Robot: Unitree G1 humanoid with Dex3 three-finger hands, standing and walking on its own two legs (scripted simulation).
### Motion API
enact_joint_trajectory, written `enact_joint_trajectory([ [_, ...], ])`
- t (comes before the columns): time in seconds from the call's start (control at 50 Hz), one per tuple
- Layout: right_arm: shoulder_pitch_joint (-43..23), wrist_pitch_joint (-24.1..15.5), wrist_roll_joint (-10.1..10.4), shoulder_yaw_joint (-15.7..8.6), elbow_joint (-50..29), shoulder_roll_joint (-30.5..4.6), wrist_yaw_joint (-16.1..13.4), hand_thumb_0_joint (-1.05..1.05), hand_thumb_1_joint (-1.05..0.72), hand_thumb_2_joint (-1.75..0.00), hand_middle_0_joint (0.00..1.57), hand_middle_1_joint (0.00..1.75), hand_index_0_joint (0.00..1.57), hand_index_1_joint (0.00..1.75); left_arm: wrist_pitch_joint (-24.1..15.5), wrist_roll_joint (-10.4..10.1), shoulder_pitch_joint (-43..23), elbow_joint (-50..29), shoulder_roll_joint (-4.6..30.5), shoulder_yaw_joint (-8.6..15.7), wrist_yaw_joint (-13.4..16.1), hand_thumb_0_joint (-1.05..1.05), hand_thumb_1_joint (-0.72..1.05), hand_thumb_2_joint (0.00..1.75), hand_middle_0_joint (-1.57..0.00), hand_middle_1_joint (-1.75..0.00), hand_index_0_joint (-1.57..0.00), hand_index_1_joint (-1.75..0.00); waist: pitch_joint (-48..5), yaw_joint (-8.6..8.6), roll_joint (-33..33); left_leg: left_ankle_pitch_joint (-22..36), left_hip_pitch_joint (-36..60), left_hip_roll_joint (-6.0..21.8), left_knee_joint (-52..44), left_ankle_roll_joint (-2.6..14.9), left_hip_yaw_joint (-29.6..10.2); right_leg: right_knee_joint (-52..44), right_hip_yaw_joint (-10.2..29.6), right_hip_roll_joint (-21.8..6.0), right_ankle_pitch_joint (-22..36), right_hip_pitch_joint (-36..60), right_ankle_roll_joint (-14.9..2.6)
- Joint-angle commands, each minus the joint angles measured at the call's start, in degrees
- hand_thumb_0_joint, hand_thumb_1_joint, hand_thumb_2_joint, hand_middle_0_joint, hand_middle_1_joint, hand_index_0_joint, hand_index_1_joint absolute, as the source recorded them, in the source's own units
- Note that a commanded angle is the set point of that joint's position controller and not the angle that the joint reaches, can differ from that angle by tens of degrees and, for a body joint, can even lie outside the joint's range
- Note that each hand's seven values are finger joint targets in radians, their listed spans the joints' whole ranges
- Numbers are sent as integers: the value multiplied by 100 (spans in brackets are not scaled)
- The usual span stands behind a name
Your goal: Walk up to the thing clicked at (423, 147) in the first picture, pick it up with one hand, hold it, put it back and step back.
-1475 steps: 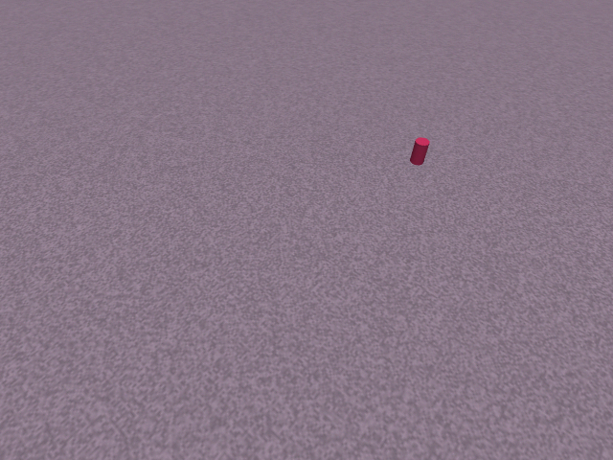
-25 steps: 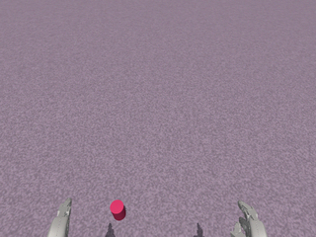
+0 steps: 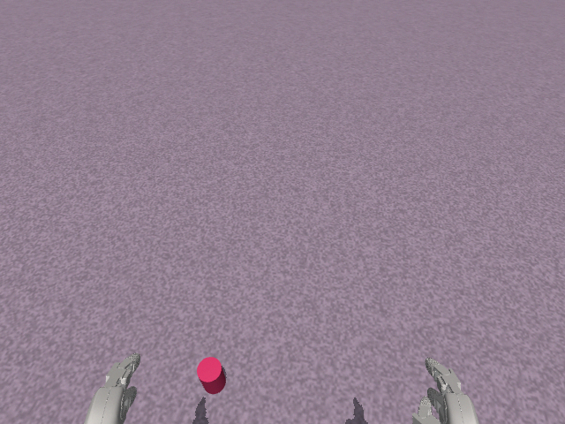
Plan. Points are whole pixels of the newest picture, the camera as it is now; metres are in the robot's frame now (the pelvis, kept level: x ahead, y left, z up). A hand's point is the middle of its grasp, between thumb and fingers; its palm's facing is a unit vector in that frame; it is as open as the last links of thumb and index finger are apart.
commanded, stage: stand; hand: left
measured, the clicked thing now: (212, 375) +0.41 +0.21 -0.66
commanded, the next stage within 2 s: none
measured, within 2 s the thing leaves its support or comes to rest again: neither
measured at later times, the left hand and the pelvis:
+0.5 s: hand out of the picture +0.07 +0.26 -0.12, palm faces +0.00 -0.93 -0.36, open 7.5 cm; pelvis -0.01 +0.01 +0.04, yaw +1 degrees
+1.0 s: hand out of the picture +0.02 +0.26 -0.11, palm faces +0.00 -0.94 -0.35, open 7.4 cm; pelvis -0.02 +0.01 +0.05, yaw +1 degrees
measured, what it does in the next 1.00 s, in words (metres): rises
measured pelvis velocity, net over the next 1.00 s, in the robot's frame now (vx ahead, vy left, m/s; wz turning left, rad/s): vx -0.02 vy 0.01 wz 0.03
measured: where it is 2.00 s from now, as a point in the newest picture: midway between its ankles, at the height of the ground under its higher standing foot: outside the picture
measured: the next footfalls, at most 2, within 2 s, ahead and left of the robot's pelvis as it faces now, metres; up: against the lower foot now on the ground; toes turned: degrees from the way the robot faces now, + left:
none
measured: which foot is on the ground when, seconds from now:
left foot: down 0.00-1.00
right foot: down 0.00-1.00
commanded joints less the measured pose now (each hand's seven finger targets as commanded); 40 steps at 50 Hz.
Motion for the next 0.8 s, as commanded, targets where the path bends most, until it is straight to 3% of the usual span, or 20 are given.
enact_joint_trajectory([
  [0.0,-417,-316,-43,-274,-920,-651,-57,0,-90,-90,20,30,20,30,-265,30,-178,-1031,533,362,55,0,58,90,-20,-30,-20,-30,-549,-9,-49,1028,591,-198,-841,142,189,-888,-129,176,1064,148,-89],
  [0.02,-658,93,-631,-529,304,-1531,284,0,-90,-90,20,30,20,30,-919,608,-1102,980,1318,588,-223,0,66,90,-20,-30,-20,-30,262,171,-507,1802,623,-64,-1025,329,-163,-1101,325,-334,1266,913,-392],
  [0.04,-585,254,-708,-587,565,-1450,514,0,-90,-90,20,30,20,30,-1184,641,-883,1498,1442,658,-371,0,74,90,-20,-30,-20,-30,-67,183,-758,1735,895,-42,-898,453,3,-1198,654,-510,1681,1013,-506],
  [0.06,-594,313,-653,-581,643,-1406,607,0,-90,-90,20,30,20,30,-1332,635,-1002,1689,1494,656,-441,0,82,90,-20,-30,-20,-30,-127,115,-768,1698,1013,-22,-988,515,-28,-1192,837,-560,1715,998,-585],
  [0.08,-657,370,-598,-581,648,-1392,686,0,-90,-90,20,30,20,30,-1422,576,-1002,1817,1504,600,-505,0,90,90,-20,-30,-20,-30,26,115,-575,1661,1159,-61,-1094,551,-51,-1299,758,-477,1636,767,-566],
  [0.16,-633,393,-345,-613,970,-1437,957,0,-90,-90,20,30,20,30,-1600,337,-1266,2642,1508,548,-622,0,90,90,-20,-30,-20,-30,-73,174,-234,1622,1539,-30,-1471,476,-149,-1367,631,-468,1641,1021,-435],
  [0.24,-819,474,-346,-646,1300,-1443,1006,0,-90,-90,20,30,20,30,-1645,321,-1443,3377,1520,518,-595,0,90,90,-20,-30,-20,-30,62,212,-77,1347,1573,57,-1878,500,-324,-1600,473,-429,1330,1272,-340],
  [0.4,-764,554,-285,-625,1980,-1610,993,0,-90,-90,20,30,20,30,-1677,255,-1520,4474,1667,471,-554,0,90,90,-20,-30,-20,-30,285,175,-141,1946,2049,160,-2370,429,-417,-2158,465,-534,1804,1755,-309],
  [0.48,-811,592,-255,-573,2271,-1706,988,0,-90,-90,20,30,20,30,-1627,220,-1578,4910,1693,412,-559,0,90,90,-20,-30,-20,-30,496,146,28,1693,2077,254,-2908,392,-547,-2514,433,-524,1591,1994,-248],
  [0.56,-883,618,-235,-546,2549,-1783,984,0,-90,-90,20,30,20,30,-1584,209,-1593,5318,1709,373,-586,0,90,90,-20,-30,-20,-30,707,178,118,1048,2106,320,-3450,339,-675,-2779,377,-499,1335,2170,-188],
  [0.64,-903,655,-204,-530,2757,-1779,996,0,-90,-90,20,30,20,30,-1611,213,-1655,5631,1775,349,-605,0,90,90,-20,-30,-20,-30,797,156,-60,897,2227,292,-3549,303,-604,-3084,419,-572,1218,2258,-163],
  [0.78,-954,659,-172,-507,3013,-1751,1023,0,-90,-90,20,30,20,30,-1653,212,-1803,5943,1826,317,-612,0,90,90,-20,-30,-20,-30,783,117,-176,1218,2503,266,-3584,258,-522,-3409,481,-651,1253,2270,-132],
])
